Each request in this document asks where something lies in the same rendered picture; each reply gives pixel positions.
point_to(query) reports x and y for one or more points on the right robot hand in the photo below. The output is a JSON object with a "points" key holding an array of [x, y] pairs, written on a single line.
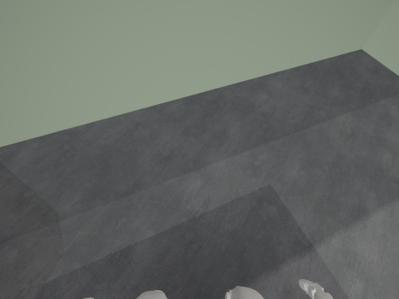
{"points": [[314, 290]]}

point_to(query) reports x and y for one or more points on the right robot thigh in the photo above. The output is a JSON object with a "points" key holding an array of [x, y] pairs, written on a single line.
{"points": [[243, 293]]}

